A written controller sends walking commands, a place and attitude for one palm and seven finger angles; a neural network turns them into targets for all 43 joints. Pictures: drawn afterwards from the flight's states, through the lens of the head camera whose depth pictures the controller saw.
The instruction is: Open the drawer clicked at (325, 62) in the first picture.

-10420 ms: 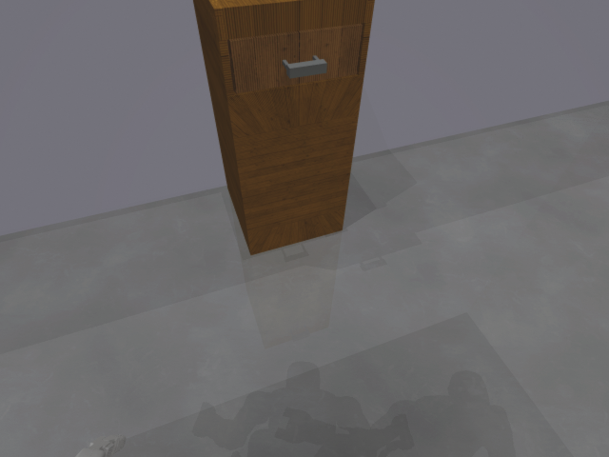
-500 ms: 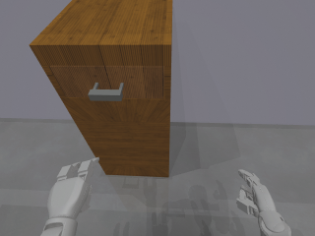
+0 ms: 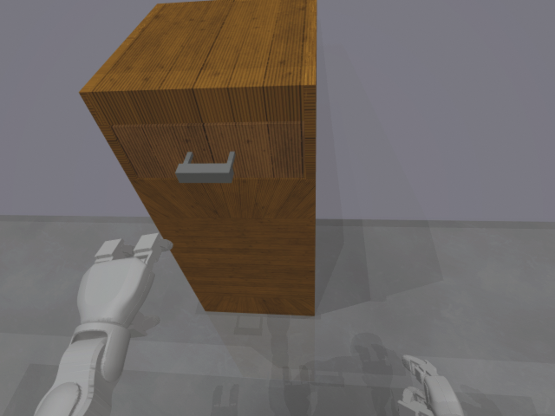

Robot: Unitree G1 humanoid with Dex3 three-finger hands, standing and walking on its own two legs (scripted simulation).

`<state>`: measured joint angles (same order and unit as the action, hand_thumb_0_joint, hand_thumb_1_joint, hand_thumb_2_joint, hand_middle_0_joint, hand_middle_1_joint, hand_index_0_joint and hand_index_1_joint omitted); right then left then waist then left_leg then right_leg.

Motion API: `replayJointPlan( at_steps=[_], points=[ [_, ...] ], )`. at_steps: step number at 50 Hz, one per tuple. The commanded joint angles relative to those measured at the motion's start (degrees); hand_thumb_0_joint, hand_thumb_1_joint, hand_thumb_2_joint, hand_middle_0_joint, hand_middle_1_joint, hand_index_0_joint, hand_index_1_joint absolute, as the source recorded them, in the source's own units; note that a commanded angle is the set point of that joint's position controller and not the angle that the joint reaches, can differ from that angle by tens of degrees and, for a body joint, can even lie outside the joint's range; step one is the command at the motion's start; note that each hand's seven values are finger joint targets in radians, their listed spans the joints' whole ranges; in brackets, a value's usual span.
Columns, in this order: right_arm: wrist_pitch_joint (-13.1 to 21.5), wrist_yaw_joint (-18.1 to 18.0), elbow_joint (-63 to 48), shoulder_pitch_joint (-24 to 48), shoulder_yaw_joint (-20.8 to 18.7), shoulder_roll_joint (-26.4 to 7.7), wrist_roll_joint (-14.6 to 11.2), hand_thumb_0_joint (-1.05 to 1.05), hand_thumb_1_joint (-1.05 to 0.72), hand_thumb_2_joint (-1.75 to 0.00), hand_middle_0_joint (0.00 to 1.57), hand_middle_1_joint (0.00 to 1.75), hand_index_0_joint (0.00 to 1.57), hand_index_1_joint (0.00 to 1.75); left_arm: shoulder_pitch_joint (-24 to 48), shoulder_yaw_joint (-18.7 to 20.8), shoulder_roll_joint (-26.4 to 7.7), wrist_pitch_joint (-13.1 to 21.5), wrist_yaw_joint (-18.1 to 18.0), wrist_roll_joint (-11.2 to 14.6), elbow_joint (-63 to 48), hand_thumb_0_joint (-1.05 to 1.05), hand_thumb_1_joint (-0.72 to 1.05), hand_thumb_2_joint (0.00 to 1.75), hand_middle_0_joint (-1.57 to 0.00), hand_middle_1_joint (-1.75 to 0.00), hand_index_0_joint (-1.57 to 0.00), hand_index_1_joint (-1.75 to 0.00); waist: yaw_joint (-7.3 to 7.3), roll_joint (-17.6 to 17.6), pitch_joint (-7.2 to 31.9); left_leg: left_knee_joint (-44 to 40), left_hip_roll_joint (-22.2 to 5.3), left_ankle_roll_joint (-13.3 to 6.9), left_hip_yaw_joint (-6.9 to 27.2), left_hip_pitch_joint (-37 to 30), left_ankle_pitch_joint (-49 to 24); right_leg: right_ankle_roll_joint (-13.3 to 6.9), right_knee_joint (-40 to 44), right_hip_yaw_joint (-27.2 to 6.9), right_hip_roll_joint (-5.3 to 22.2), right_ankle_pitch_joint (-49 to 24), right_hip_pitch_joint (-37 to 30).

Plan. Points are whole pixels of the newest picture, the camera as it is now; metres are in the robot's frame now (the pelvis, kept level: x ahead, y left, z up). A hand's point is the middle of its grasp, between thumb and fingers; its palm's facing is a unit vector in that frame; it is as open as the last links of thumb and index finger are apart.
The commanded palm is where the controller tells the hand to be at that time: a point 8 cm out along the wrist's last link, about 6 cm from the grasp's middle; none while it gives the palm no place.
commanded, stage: raise the hand with hooked fingers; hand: left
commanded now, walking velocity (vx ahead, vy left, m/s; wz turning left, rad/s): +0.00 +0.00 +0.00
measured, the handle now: (207, 164) +0.55 +0.20 +0.04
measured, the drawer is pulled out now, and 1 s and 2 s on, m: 0.00 0.00 0.00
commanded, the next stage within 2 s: move the hooked fingers above the handle in 1.02 s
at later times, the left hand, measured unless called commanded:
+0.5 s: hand (99, 231) +0.31 +0.27 +0.14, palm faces +0.09 -0.04 -0.99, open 13.7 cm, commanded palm +0.27 +0.27 +0.19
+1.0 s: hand (103, 223) +0.31 +0.25 +0.16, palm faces +0.11 -0.05 -0.99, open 13.8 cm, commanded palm +0.28 +0.27 +0.21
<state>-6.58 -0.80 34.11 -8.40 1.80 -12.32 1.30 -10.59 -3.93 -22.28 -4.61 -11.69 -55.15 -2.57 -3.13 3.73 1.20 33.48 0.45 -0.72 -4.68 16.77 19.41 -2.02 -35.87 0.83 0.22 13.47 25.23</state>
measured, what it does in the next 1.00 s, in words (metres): stands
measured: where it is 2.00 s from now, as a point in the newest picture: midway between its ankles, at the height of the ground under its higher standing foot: outside the picture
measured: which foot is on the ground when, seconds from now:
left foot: down 0.00-1.00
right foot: down 0.00-1.00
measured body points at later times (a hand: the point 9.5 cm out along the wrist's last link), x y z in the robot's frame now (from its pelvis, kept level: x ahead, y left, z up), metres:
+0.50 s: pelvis +0.01 +0.02 +0.02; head +0.02 -0.01 +0.46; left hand +0.30 +0.27 +0.19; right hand +0.25 -0.16 -0.08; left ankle -0.02 +0.11 -0.73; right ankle +0.05 -0.09 -0.73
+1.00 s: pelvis +0.01 +0.01 +0.02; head +0.03 -0.02 +0.47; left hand +0.29 +0.26 +0.21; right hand +0.21 -0.20 -0.10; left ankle -0.02 +0.11 -0.73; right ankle +0.05 -0.09 -0.73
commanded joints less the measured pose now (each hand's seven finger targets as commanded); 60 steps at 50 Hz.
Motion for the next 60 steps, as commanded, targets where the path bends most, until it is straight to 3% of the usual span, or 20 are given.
replayJointPlan(
  at_steps=[1,5,9,15,16,19,23,25,30,31,34,37,39,44,46,49,54,56,57,60],
  points=[
    [3.6,-0.9,-10.5,10.8,-3.0,-6.6,0.4,0.00,-0.90,-0.90,0.20,0.30,0.20,0.30,6.9,9.3,-12.2,3.3,-2.1,-1.3,-15.6,0.00,-0.15,0.45,-0.27,-0.98,-0.27,-0.98,-4.05,-2.5,10.5,-8.1,0.9,-1.0,3.7,3.8,-9.8,-0.7,7.3,-4.1,1.0,-2.0,-18.3],
    [4.6,-0.9,-8.6,9.5,-4.0,-6.6,0.4,0.00,-0.90,-0.90,0.20,0.30,0.20,0.30,15.8,9.7,-12.9,6.4,-5.3,-2.1,-16.6,0.00,-0.24,0.41,-0.28,-1.03,-0.28,-1.03,-2.53,0.2,11.2,-8.1,1.1,-0.8,4.5,-0.6,-11.3,-1.1,7.7,-3.1,0.5,-2.6,-15.3],
    [4.6,-0.8,-7.4,9.7,-4.6,-7.1,-0.5,0.00,-0.90,-0.90,0.20,0.30,0.20,0.30,20.2,8.3,-12.5,5.3,-4.9,-0.9,-14.6,0.00,-0.34,0.37,-0.29,-1.10,-0.29,-1.10,-2.02,0.7,12.8,-8.9,0.9,0.1,5.1,-3.6,-15.3,-1.1,7.8,-1.4,0.2,-6.1,-15.4],
    [3.0,-1.0,-6.8,10.9,-3.8,-7.8,-1.4,0.00,-0.90,-0.90,0.20,0.30,0.20,0.30,24.5,5.5,-13.5,-0.1,2.2,0.9,-9.8,0.00,-0.48,0.31,-0.30,-1.18,-0.30,-1.18,-2.09,-2.8,10.6,-12.0,0.7,0.2,4.6,-4.1,-18.1,-0.7,9.8,-0.5,0.5,-9.6,-19.8],
    [2.5,-1.1,-7.0,11.0,-3.7,-8.0,-1.4,0.00,-0.90,-0.90,0.20,0.30,0.20,0.30,25.6,6.2,-14.9,-0.6,3.6,1.2,-10.3,0.00,-0.50,0.30,-0.30,-1.20,-0.30,-1.20,-2.29,-3.1,10.5,-12.5,0.7,0.2,4.7,-4.4,-19.4,-0.7,10.3,-0.3,0.4,-11.0,-21.1],
    [1.4,-1.0,-7.4,12.1,-2.9,-8.0,-1.4,0.00,-0.90,-0.90,0.20,0.30,0.20,0.30,28.7,7.1,-16.9,-1.6,7.3,1.3,-10.8,0.00,-0.50,0.30,-0.30,-1.20,-0.30,-1.20,-2.34,-1.1,11.3,-13.2,0.3,0.3,4.9,-5.8,-22.3,-0.7,10.7,-0.2,0.2,-12.9,-22.9],
    [0.9,-0.7,-7.2,11.2,-2.5,-7.9,-1.2,0.00,-0.90,-0.90,0.20,0.30,0.20,0.30,32.6,8.9,-19.8,0.1,10.4,2.0,-12.0,0.00,-0.50,0.30,-0.30,-1.20,-0.30,-1.20,-2.51,-1.4,12.6,-13.9,0.2,0.4,5.0,-7.6,-26.0,-0.6,11.5,0.2,0.1,-15.4,-24.7],
    [1.0,-0.5,-7.0,11.0,-2.2,-7.8,-1.1,0.00,-0.90,-0.90,0.20,0.30,0.20,0.30,34.9,10.1,-21.2,1.1,11.3,2.5,-12.5,0.00,-0.50,0.30,-0.30,-1.20,-0.30,-1.20,-2.69,0.3,14.2,-13.8,0.3,0.5,5.2,-8.4,-28.2,-0.7,11.6,0.1,0.2,-16.9,-26.1],
    [0.9,-0.1,-6.4,10.1,-2.3,-8.3,-1.6,0.00,-0.90,-0.90,0.20,0.30,0.20,0.30,40.8,10.1,-22.0,2.0,13.6,4.4,-9.7,0.00,-0.50,0.30,-0.30,-1.20,-0.30,-1.20,-1.84,-0.1,12.5,-14.6,0.4,0.6,5.1,-8.4,-26.9,-0.6,13.1,0.4,0.2,-16.2,-25.3],
    [1.0,-0.1,-6.3,9.7,-2.5,-8.5,-1.7,0.00,-0.90,-0.90,0.20,0.30,0.20,0.30,41.0,10.7,-22.7,2.2,14.0,4.7,-8.9,0.00,-0.50,0.30,-0.30,-1.20,-0.30,-1.20,-1.82,-0.9,12.4,-14.7,0.4,0.5,5.0,-8.3,-27.1,-0.5,13.3,0.6,0.2,-16.6,-25.4],
    [0.7,0.6,-7.2,9.9,-2.8,-8.8,-2.3,0.00,-0.90,-0.90,0.20,0.30,0.20,0.30,35.4,9.1,-19.5,1.9,16.2,5.8,-6.3,0.00,-0.50,0.30,-0.30,-1.20,-0.30,-1.20,-2.08,-2.1,12.1,-14.4,0.4,0.4,4.7,-7.6,-27.7,-0.5,13.3,0.4,0.0,-17.8,-25.6],
    [0.4,1.0,-7.8,9.2,-3.1,-9.4,-2.1,0.00,-0.90,-0.90,0.20,0.30,0.20,0.30,34.2,8.6,-19.8,3.0,17.7,6.6,-8.1,0.00,-0.50,0.30,-0.30,-1.20,-0.30,-1.20,-2.24,-4.0,12.3,-14.6,0.6,0.2,4.4,-6.6,-26.6,-0.2,13.2,0.8,0.4,-17.7,-25.9],
    [0.7,1.2,-8.6,9.9,-3.1,-9.4,-2.2,0.00,-0.90,-0.90,0.20,0.30,0.20,0.30,33.2,9.3,-19.8,4.4,17.8,6.8,-10.0,0.00,-0.50,0.30,-0.30,-1.20,-0.30,-1.20,-2.27,-3.4,12.9,-14.4,0.5,-0.2,4.5,-6.3,-24.8,-0.2,13.2,0.4,0.2,-16.2,-25.8],
    [1.9,1.2,-7.9,8.8,-3.4,-9.0,-1.2,0.00,-0.90,-0.90,0.20,0.30,0.20,0.30,36.2,16.2,-25.9,9.2,12.9,6.1,-17.4,0.00,-0.50,0.30,-0.30,-1.20,-0.30,-1.20,-3.79,1.2,17.1,-14.0,0.9,0.3,5.7,-7.6,-27.1,-0.6,12.5,-0.2,0.1,-17.1,-27.2],
    [2.1,1.0,-6.7,7.5,-3.8,-8.6,-1.1,0.00,-0.90,-0.90,0.20,0.30,0.20,0.30,35.9,16.7,-25.2,10.0,10.5,6.3,-15.1,0.00,-0.50,0.30,-0.30,-1.20,-0.30,-1.20,-3.79,0.8,16.1,-14.2,0.9,0.5,5.3,-7.4,-27.5,-0.7,12.7,0.1,0.4,-17.0,-26.3],
    [2.0,1.3,-5.9,8.1,-3.8,-8.8,-2.0,0.00,-0.90,-0.90,0.20,0.30,0.20,0.30,35.6,17.0,-24.3,8.3,8.2,6.5,-10.3,0.00,-0.50,0.30,-0.30,-1.20,-0.30,-1.20,-3.51,-0.4,12.8,-14.9,0.9,0.7,5.0,-5.2,-24.0,-0.7,13.6,-0.4,0.3,-14.3,-24.7],
    [1.2,1.1,-6.3,10.2,-3.7,-9.2,-2.9,0.00,-0.90,-0.90,0.20,0.30,0.20,0.30,35.7,9.5,-18.7,3.6,9.9,5.9,-5.8,0.00,-0.50,0.30,-0.30,-1.20,-0.30,-1.20,-2.16,-1.9,11.3,-15.5,1.0,-0.1,3.7,-4.4,-18.4,-0.3,14.5,-0.6,0.6,-9.8,-23.6],
    [1.0,0.9,-6.7,10.0,-3.7,-9.3,-2.7,0.00,-0.90,-0.90,0.20,0.30,0.20,0.30,35.9,7.1,-18.4,2.7,11.9,5.6,-7.0,0.00,-0.50,0.30,-0.30,-1.20,-0.30,-1.20,-1.89,-2.5,12.6,-15.6,1.2,-0.4,3.5,-5.2,-17.9,0.0,14.6,-0.3,1.0,-9.4,-24.4],
    [0.8,0.6,-6.4,10.2,-3.5,-9.5,-2.6,0.00,-0.90,-0.90,0.20,0.30,0.20,0.30,38.1,5.5,-17.9,2.3,12.8,5.2,-6.1,0.00,-0.50,0.30,-0.30,-1.20,-0.30,-1.20,-1.01,-3.8,12.3,-15.5,1.3,-0.5,3.4,-4.8,-16.6,0.2,14.9,-0.3,1.0,-8.5,-23.8],
    [1.6,-0.3,-6.0,8.9,-3.1,-9.3,-2.3,0.00,-0.90,-0.90,0.20,0.30,0.20,0.30,42.6,5.4,-19.1,3.9,14.4,4.6,-3.3,0.00,-0.50,0.30,-0.30,-1.20,-0.30,-1.20,-0.21,-6.6,11.2,-15.5,1.2,-1.1,3.6,-4.0,-12.9,0.6,15.8,-0.5,1.2,-4.5,-22.8]
  ],
)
